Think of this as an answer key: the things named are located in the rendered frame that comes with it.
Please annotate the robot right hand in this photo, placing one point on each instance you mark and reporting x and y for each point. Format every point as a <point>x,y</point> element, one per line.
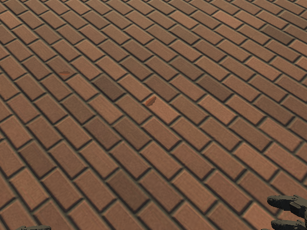
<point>296,204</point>

